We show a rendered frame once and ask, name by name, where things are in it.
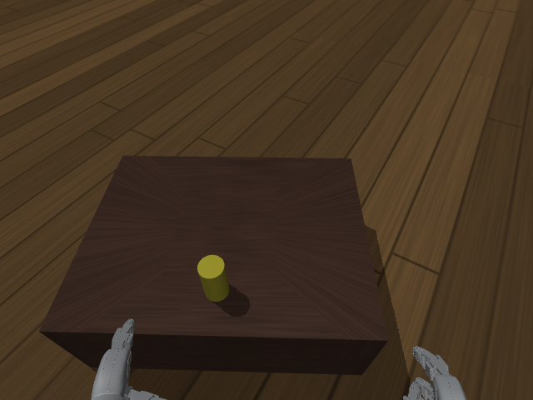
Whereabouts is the left robot hand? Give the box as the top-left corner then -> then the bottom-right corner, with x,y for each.
91,319 -> 166,400

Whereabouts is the can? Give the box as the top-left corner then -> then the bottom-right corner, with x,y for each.
197,255 -> 229,302

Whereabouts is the right robot hand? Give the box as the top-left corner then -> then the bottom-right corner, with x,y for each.
403,346 -> 467,400

